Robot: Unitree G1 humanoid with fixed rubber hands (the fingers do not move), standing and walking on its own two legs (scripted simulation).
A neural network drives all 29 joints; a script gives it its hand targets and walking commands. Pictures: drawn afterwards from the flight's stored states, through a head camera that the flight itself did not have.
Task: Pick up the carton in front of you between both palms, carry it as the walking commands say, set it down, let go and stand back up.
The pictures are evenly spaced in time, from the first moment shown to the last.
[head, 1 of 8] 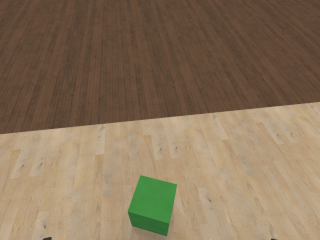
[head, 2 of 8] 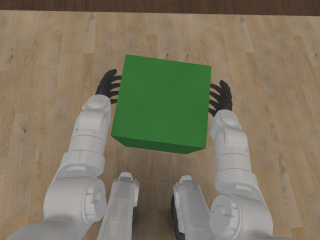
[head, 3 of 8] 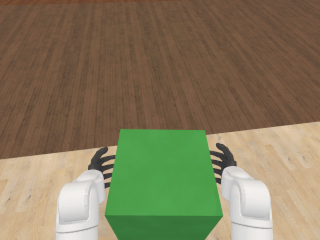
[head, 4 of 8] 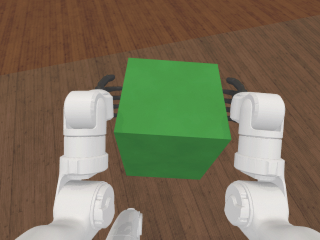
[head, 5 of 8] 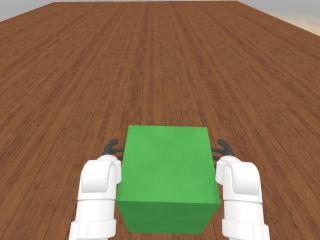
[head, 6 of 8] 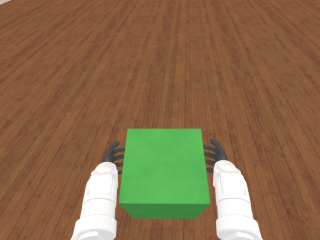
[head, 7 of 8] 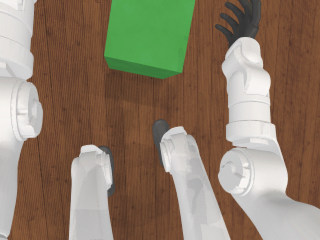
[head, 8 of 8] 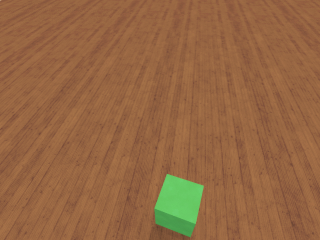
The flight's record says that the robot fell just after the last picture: no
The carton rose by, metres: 1.03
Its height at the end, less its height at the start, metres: +0.31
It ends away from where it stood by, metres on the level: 5.48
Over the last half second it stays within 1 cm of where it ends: yes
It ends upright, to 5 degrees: yes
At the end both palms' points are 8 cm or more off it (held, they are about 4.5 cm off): yes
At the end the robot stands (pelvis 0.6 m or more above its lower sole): yes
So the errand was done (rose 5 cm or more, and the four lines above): yes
